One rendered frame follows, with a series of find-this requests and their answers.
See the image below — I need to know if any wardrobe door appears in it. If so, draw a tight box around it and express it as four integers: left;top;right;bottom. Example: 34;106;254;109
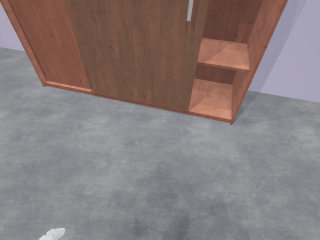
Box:
7;0;91;89
64;0;209;112

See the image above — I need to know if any left robot hand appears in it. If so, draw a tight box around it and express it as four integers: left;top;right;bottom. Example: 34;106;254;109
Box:
39;228;66;240

